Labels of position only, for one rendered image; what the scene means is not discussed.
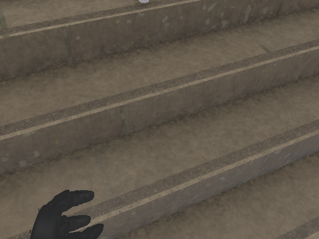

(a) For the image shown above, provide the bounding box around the left robot hand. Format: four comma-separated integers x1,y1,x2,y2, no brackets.
29,189,104,239

